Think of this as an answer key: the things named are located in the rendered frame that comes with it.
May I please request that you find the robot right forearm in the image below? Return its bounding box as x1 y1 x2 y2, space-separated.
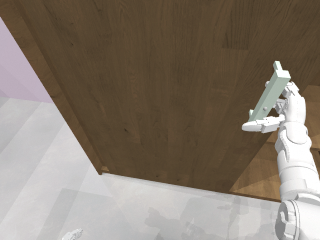
275 122 320 206

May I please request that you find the robot right hand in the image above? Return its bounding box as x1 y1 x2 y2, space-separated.
241 81 306 133

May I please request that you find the handle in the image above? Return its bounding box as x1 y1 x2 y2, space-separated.
248 61 291 122

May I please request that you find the robot right upper arm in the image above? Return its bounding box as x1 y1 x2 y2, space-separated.
275 199 320 240

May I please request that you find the robot left hand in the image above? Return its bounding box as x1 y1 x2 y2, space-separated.
62 228 83 240

